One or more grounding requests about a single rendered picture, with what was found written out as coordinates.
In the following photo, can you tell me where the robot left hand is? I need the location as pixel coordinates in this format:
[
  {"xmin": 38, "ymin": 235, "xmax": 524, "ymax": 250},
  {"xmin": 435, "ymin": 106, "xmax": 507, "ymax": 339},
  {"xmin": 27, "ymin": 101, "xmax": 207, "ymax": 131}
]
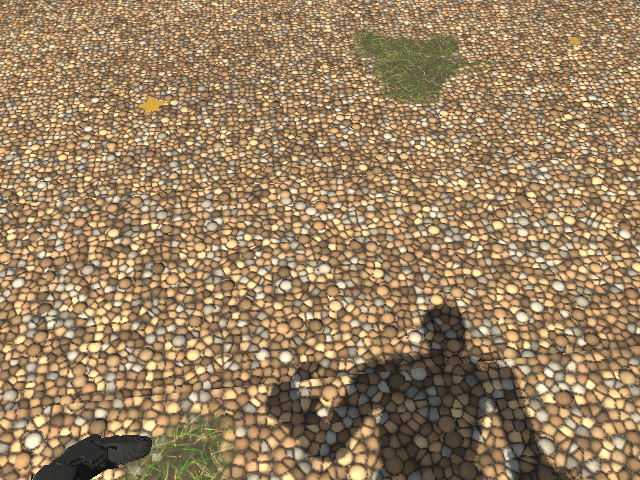
[{"xmin": 31, "ymin": 434, "xmax": 152, "ymax": 480}]

